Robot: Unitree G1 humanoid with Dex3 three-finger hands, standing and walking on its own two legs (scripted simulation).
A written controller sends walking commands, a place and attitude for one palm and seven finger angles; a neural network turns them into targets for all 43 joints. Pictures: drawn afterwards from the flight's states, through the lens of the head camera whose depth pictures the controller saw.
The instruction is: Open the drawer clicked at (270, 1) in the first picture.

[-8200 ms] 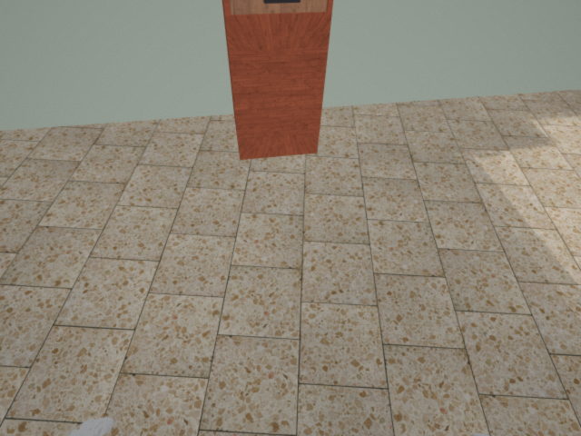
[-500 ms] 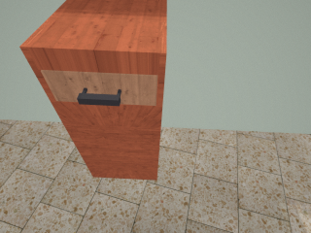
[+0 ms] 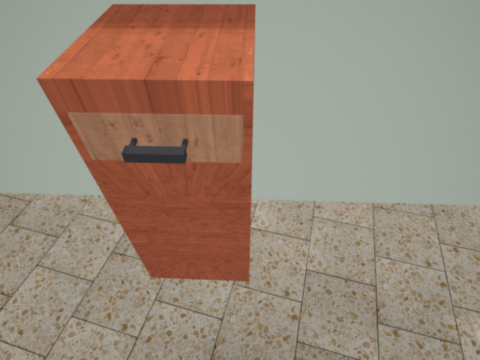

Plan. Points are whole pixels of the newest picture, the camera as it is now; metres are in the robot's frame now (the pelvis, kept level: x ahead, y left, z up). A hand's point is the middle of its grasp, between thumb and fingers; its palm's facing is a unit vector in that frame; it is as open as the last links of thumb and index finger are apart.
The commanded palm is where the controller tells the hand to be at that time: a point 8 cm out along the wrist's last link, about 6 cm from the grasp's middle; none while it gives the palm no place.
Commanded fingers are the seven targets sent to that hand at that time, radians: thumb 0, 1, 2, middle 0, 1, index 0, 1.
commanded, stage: look again from close up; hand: left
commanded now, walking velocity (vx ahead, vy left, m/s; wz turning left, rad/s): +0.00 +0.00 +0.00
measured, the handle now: (157, 148) +0.54 +0.23 +0.03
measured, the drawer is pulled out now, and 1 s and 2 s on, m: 0.00 0.00 0.00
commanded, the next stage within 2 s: raise the hand with hooked fingers in 0.24 s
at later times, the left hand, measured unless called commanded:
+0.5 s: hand out of the picture +0.13 +0.19 -0.08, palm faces -0.09 -0.76 -0.64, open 7.5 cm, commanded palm +0.11 +0.21 -0.03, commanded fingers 0.00 0.69 0.81 -0.22 -0.44 -0.22 -0.44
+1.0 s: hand (110, 314) +0.19 +0.23 -0.01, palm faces +0.09 -0.07 -0.99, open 10.0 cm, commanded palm +0.16 +0.22 +0.06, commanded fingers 0.00 0.11 0.56 -0.26 -0.81 -0.26 -0.81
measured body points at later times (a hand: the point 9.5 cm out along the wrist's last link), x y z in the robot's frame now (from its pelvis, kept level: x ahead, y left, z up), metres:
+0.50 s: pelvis -0.02 -0.02 +0.00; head +0.00 -0.05 +0.45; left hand +0.13 +0.22 -0.04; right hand +0.06 -0.26 -0.14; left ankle -0.05 +0.12 -0.73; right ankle +0.00 -0.13 -0.73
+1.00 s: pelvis -0.04 -0.02 -0.03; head -0.01 -0.04 +0.42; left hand +0.18 +0.23 +0.05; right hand +0.20 -0.20 -0.11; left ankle -0.05 +0.12 -0.73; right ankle +0.00 -0.14 -0.73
